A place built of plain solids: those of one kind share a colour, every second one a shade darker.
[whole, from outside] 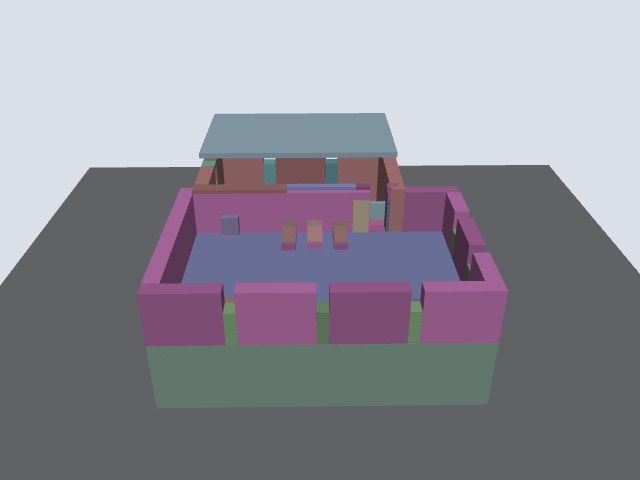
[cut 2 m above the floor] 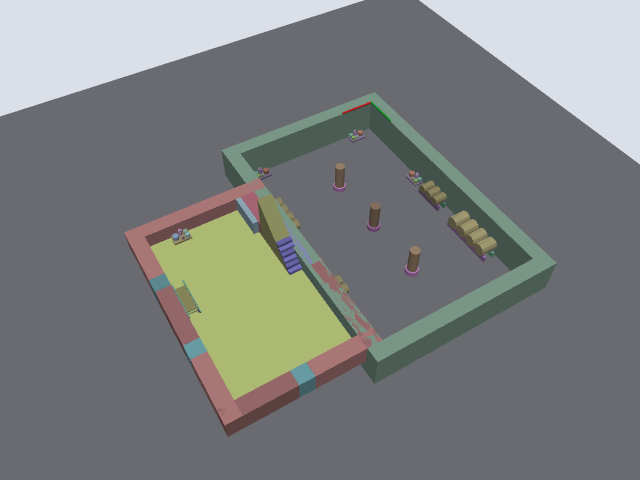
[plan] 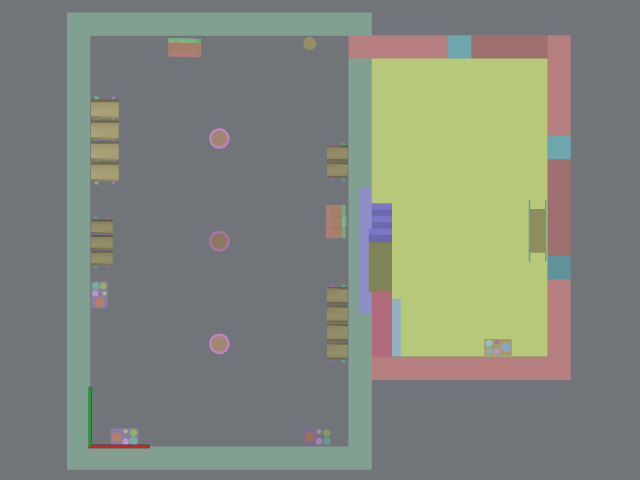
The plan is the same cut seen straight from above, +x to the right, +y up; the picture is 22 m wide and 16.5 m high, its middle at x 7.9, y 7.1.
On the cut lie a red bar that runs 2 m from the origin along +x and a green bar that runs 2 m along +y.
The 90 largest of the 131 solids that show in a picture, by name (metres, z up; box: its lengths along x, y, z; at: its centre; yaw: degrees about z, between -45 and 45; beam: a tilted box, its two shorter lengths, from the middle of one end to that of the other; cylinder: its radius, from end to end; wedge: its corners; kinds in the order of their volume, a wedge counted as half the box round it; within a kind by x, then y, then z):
{
 "wall_undercroft_1": {"box": [0.8, 15.72, 4.04], "at": [-0.4, 7.06, 1.72]},
 "wall_undercroft_2": {"box": [10.48, 0.8, 4.04], "at": [4.44, -0.4, 1.72]},
 "wall_undercroft_3": {"box": [10.48, 0.8, 4.04], "at": [4.44, 14.52, 1.72]},
 "wall_undercroft_4": {"box": [0.8, 15.72, 4.04], "at": [9.28, 7.06, 1.72]},
 "wall_vestibule_1": {"box": [0.8, 0.8, 5.88], "at": [9.28, 2.69, 3.81]},
 "wall_vestibule_2": {"box": [0.8, 5.24, 5.88], "at": [9.28, 11.52, 3.81]},
 "wall_vestibule_3": {"box": [3.42, 0.8, 5.88], "at": [10.59, 13.74, 3.81]},
 "wall_vestibule_4": {"box": [7.64, 0.8, 5.88], "at": [12.7, 2.69, 3.81]},
 "wall_vestibule_5": {"box": [3.42, 0.8, 5.88], "at": [14.81, 13.74, 3.81]},
 "wall_vestibule_6": {"box": [0.8, 3.46, 5.88], "at": [16.12, 4.02, 3.81]},
 "wall_vestibule_7": {"box": [0.8, 3.33, 5.88], "at": [16.12, 8.21, 3.81]},
 "wall_vestibule_8": {"box": [0.8, 3.46, 5.88], "at": [16.12, 12.41, 3.81]},
 "wall_dorter_1": {"box": [0.8, 3.54, 2.8], "at": [-0.4, 0.97, 5.15]},
 "wall_dorter_2": {"box": [0.8, 3.49, 2.8], "at": [-0.4, 5.04, 5.15]},
 "wall_dorter_3": {"box": [0.8, 3.49, 2.8], "at": [-0.4, 9.08, 5.15]},
 "wall_dorter_4": {"box": [0.8, 3.54, 2.8], "at": [-0.4, 13.15, 5.15]},
 "wall_dorter_5": {"box": [3.17, 0.8, 2.8], "at": [0.79, -0.4, 5.15]},
 "wall_dorter_6": {"box": [2.74, 0.8, 2.8], "at": [4.44, -0.4, 5.15]},
 "wall_dorter_7": {"box": [10.48, 0.8, 2.8], "at": [4.44, 14.52, 5.15]},
 "wall_dorter_8": {"box": [3.17, 0.8, 2.8], "at": [8.1, -0.4, 5.15]},
 "wall_dorter_9": {"box": [0.8, 4.06, 2.8], "at": [9.28, 1.23, 5.15]},
 "wall_dorter_10": {"box": [0.8, 10.71, 2.8], "at": [9.28, 9.57, 5.15]},
 "floor_dorter_1": {"box": [8.88, 14.12, 0.4], "at": [4.44, 7.06, 3.85]},
 "over_vestibule_1": {"box": [6.64, 10.85, 0.3], "at": [12.7, 8.21, 8.59]},
 "floor_vestibule_1": {"box": [6.04, 10.25, 0.3], "at": [12.7, 8.21, 1.02]},
 "wall_left_1": {"box": [0.45, 4.32, 5.88], "at": [9.46, 6.74, 3.81]},
 "wall_vestibule_under_light_1": {"box": [0.8, 0.8, 4.53], "at": [12.7, 13.74, 3.13]},
 "wall_vestibule_under_light_2": {"box": [0.8, 0.8, 4.53], "at": [16.12, 6.15, 3.13]},
 "wall_vestibule_under_light_3": {"box": [0.8, 0.8, 4.53], "at": [16.12, 10.28, 3.13]},
 "mass_under_head_1": {"box": [0.8, 2.23, 2.88], "at": [9.98, 4.21, 2.31]},
 "wall_dorter_under_light_1": {"box": [0.8, 0.55, 1.75], "at": [-0.4, 3.02, 4.62]},
 "wall_dorter_under_light_2": {"box": [0.8, 0.55, 1.75], "at": [-0.4, 7.06, 4.62]},
 "wall_dorter_under_light_3": {"box": [0.8, 0.55, 1.75], "at": [-0.4, 11.1, 4.62]},
 "wall_dorter_under_light_4": {"box": [0.7, 0.8, 1.75], "at": [2.72, -0.4, 4.62]},
 "wall_dorter_under_light_5": {"box": [0.7, 0.8, 1.75], "at": [6.16, -0.4, 4.62]},
 "fill_under_steps_1": {"wedge": [[9.58, 5.31, 0.87], [9.58, 5.31, 3.83], [9.58, 8.58, 0.87], [9.58, 8.58, 0.93], [10.38, 5.31, 0.87], [10.38, 5.31, 3.83], [10.38, 8.58, 0.87], [10.38, 8.58, 0.93]]},
 "parapet_head_1": {"box": [0.3, 2.0, 4.26], "at": [10.53, 4.09, 3.0]},
 "wall_wallhead_1": {"box": [0.45, 0.62, 3.0], "at": [9.46, 2.95, 5.25]},
 "wall_wallhead_2": {"box": [0.45, 0.81, 3.0], "at": [9.46, 4.62, 5.25]},
 "bed_frame_dorter_1": {"box": [1.98, 0.79, 0.38], "at": [7.86, 8.79, 4.24]},
 "bed_frame_dorter_2": {"box": [1.95, 0.79, 0.36], "at": [7.87, 5.92, 4.23]},
 "bed_frame_dorter_3": {"box": [1.88, 0.88, 0.37], "at": [7.91, 7.34, 4.23]},
 "pier_undercroft_1": {"cylinder": 0.27, "from": [4.44, 3.53, 0.27], "to": [4.44, 3.53, 1.72]},
 "pier_undercroft_2": {"cylinder": 0.27, "from": [4.44, 7.06, 0.28], "to": [4.44, 7.06, 1.72]},
 "pier_undercroft_3": {"cylinder": 0.27, "from": [4.44, 10.59, 0.27], "to": [4.44, 10.59, 1.72]},
 "bed_pallet_dorter_1": {"box": [1.77, 0.74, 0.11], "at": [1.01, 11.39, 4.41]},
 "bed_pallet_dorter_2": {"box": [1.86, 0.73, 0.11], "at": [7.83, 8.79, 4.48]},
 "bed_pallet_dorter_3": {"box": [1.83, 0.73, 0.11], "at": [7.84, 5.92, 4.46]},
 "bed_pallet_dorter_4": {"box": [1.76, 0.82, 0.11], "at": [7.88, 7.34, 4.47]},
 "jamb_wall_head_1": {"box": [0.8, 0.35, 2.05], "at": [9.28, 3.09, 5.08]},
 "cask_undercroft_1": {"wedge": [[0.03, 9.1, 0.74], [0.03, 9.2, 0.9], [0.03, 9.69, 0.9], [0.03, 9.78, 0.74], [0.98, 9.1, 0.74], [0.98, 9.2, 0.9], [0.98, 9.69, 0.9], [0.98, 9.78, 0.74]]},
 "cask_undercroft_2": {"wedge": [[0.03, 9.82, 0.74], [0.03, 9.91, 0.9], [0.03, 10.41, 0.9], [0.03, 10.5, 0.74], [0.98, 9.82, 0.74], [0.98, 9.91, 0.9], [0.98, 10.41, 0.9], [0.98, 10.5, 0.74]]},
 "cask_undercroft_3": {"wedge": [[0.03, 10.54, 0.56], [0.03, 10.54, 0.74], [0.03, 11.22, 0.56], [0.03, 11.22, 0.74], [0.98, 10.54, 0.56], [0.98, 10.54, 0.74], [0.98, 11.22, 0.56], [0.98, 11.22, 0.74]]},
 "cask_undercroft_4": {"wedge": [[0.03, 10.54, 0.74], [0.03, 10.63, 0.9], [0.03, 11.13, 0.9], [0.03, 11.22, 0.74], [0.98, 10.54, 0.74], [0.98, 10.63, 0.9], [0.98, 11.13, 0.9], [0.98, 11.22, 0.74]]},
 "cask_undercroft_5": {"wedge": [[0.03, 11.26, 0.56], [0.03, 11.26, 0.74], [0.03, 11.94, 0.56], [0.03, 11.94, 0.74], [0.98, 11.26, 0.56], [0.98, 11.26, 0.74], [0.98, 11.94, 0.56], [0.98, 11.94, 0.74]]},
 "cask_undercroft_6": {"wedge": [[0.03, 11.26, 0.74], [0.03, 11.35, 0.9], [0.03, 11.84, 0.9], [0.03, 11.94, 0.74], [0.98, 11.26, 0.74], [0.98, 11.35, 0.9], [0.98, 11.84, 0.9], [0.98, 11.94, 0.74]]},
 "cask_undercroft_7": {"cylinder": 0.22, "from": [7.55, 13.86, 0.0], "to": [7.55, 13.86, 0.61]},
 "cask_undercroft_8": {"wedge": [[8.14, 2.98, 0.69], [8.14, 3.06, 0.83], [8.14, 3.5, 0.83], [8.14, 3.58, 0.69], [8.85, 2.98, 0.69], [8.85, 3.06, 0.83], [8.85, 3.5, 0.83], [8.85, 3.58, 0.69]]},
 "cask_undercroft_9": {"wedge": [[8.14, 3.62, 0.69], [8.14, 3.7, 0.83], [8.14, 4.13, 0.83], [8.14, 4.21, 0.69], [8.85, 3.62, 0.69], [8.85, 3.7, 0.83], [8.85, 4.13, 0.83], [8.85, 4.21, 0.69]]},
 "cask_undercroft_10": {"wedge": [[8.14, 4.25, 0.69], [8.14, 4.33, 0.83], [8.14, 4.77, 0.83], [8.14, 4.85, 0.69], [8.85, 4.25, 0.69], [8.85, 4.33, 0.83], [8.85, 4.77, 0.83], [8.85, 4.85, 0.69]]},
 "cask_undercroft_11": {"wedge": [[8.14, 4.89, 0.69], [8.14, 4.97, 0.83], [8.14, 5.4, 0.83], [8.14, 5.48, 0.69], [8.85, 4.89, 0.69], [8.85, 4.97, 0.83], [8.85, 5.4, 0.83], [8.85, 5.48, 0.69]]},
 "aumbry_carcase_dorter_1": {"box": [0.42, 0.99, 1.12], "at": [8.63, 12.14, 4.7]},
 "threshold_wall_head_1": {"box": [0.8, 1.65, 0.3], "at": [9.28, 3.74, 3.9]},
 "floor_head_the_stone_1": {"box": [0.8, 1.51, 0.3], "at": [9.98, 3.85, 3.9]},
 "pier_undercroft_base_1": {"cylinder": 0.35, "from": [4.44, 3.53, 0.0], "to": [4.44, 3.53, 0.27]},
 "pier_undercroft_base_2": {"cylinder": 0.35, "from": [4.44, 7.06, 0.0], "to": [4.44, 7.06, 0.28]},
 "pier_undercroft_base_3": {"cylinder": 0.35, "from": [4.44, 10.59, 0.0], "to": [4.44, 10.59, 0.27]},
 "tread_1": {"wedge": [[9.58, 7.02, 1.84], [9.58, 7.02, 2.34], [9.58, 7.28, 1.84], [9.58, 7.28, 2.32], [10.38, 7.02, 1.84], [10.38, 7.02, 2.34], [10.38, 7.28, 1.84], [10.38, 7.28, 2.32]]},
 "tread_2": {"wedge": [[9.58, 7.24, 1.64], [9.58, 7.24, 2.14], [9.58, 7.5, 1.64], [9.58, 7.5, 2.13], [10.38, 7.24, 1.64], [10.38, 7.24, 2.14], [10.38, 7.5, 1.64], [10.38, 7.5, 2.13]]},
 "tread_3": {"wedge": [[9.58, 7.46, 1.46], [9.58, 7.46, 1.95], [9.58, 7.72, 1.46], [9.58, 7.72, 1.94], [10.38, 7.46, 1.46], [10.38, 7.46, 1.95], [10.38, 7.71, 1.46], [10.38, 7.71, 1.94]]},
 "tread_4": {"wedge": [[9.58, 7.68, 1.26], [9.58, 7.68, 1.76], [9.58, 7.93, 1.26], [9.58, 7.93, 1.74], [10.38, 7.67, 1.26], [10.38, 7.67, 1.76], [10.38, 7.93, 1.26], [10.38, 7.93, 1.75]]},
 "tread_5": {"wedge": [[9.58, 7.89, 1.07], [9.58, 7.89, 1.56], [9.58, 8.15, 1.07], [9.58, 8.15, 1.55], [10.38, 7.89, 1.07], [10.38, 7.89, 1.57], [10.38, 8.15, 1.07], [10.38, 8.15, 1.55]]},
 "tread_6": {"wedge": [[9.58, 8.11, 0.87], [9.58, 8.11, 1.37], [9.58, 8.37, 0.87], [9.58, 8.37, 1.36], [10.38, 8.11, 0.87], [10.38, 8.11, 1.37], [10.38, 8.37, 0.87], [10.38, 8.37, 1.36]]},
 "pot_plinth_undercroft_1": {"box": [0.56, 0.93, 0.17], "at": [0.31, 5.22, 0.04]},
 "pot_plinth_undercroft_2": {"box": [0.95, 0.6, 0.17], "at": [1.18, 0.33, 0.04]},
 "pot_plinth_undercroft_3": {"box": [0.96, 0.59, 0.17], "at": [7.81, 0.33, 0.04]},
 "stillage_front_undercroft_1": {"box": [0.13, 1.77, 0.4], "at": [0.63, 7.02, 0.15]},
 "stillage_front_undercroft_2": {"box": [0.13, 3.03, 0.4], "at": [0.79, 10.52, 0.15]},
 "wall_vestibule_over_light_1": {"box": [0.8, 0.8, 0.35], "at": [12.7, 13.74, 6.58]},
 "sack_mid_undercroft_1": {"box": [0.37, 0.34, 0.24], "at": [2.87, 13.72, 0.07], "yaw": 0.1},
 "sack_mid_undercroft_2": {"box": [0.37, 0.34, 0.24], "at": [3.63, 13.7, 0.07], "yaw": -0.2},
 "sack_mid_undercroft_3": {"box": [0.38, 0.38, 0.24], "at": [8.44, 7.35, 0.07], "yaw": -0.3},
 "sack_mid_undercroft_4": {"box": [0.38, 0.38, 0.24], "at": [8.44, 8.12, 0.07], "yaw": 0.4},
 "sack_mid_undercroft_5": {"box": [0.39, 0.38, 0.19], "at": [8.46, 7.73, 0.29], "yaw": -1.2},
 "door_leaf_wall_head_1": {"box": [0.06, 0.93, 2.03], "at": [8.85, 4.72, 5.07]},
 "bed_head_dorter_1": {"box": [0.04, 0.8, 0.8], "at": [8.83, 5.92, 4.45]},
 "bed_head_dorter_2": {"box": [0.04, 0.88, 0.8], "at": [8.83, 7.34, 4.45]},
 "bed_head_dorter_3": {"box": [0.04, 0.79, 0.8], "at": [8.83, 8.79, 4.45]},
 "pot_plinth_vestibule_1": {"box": [0.95, 0.58, 0.12], "at": [14.02, 3.41, 1.23]},
 "bier_deck_vestibule_1": {"box": [0.5, 1.5, 0.045], "at": [15.38, 7.41, 1.68]}
}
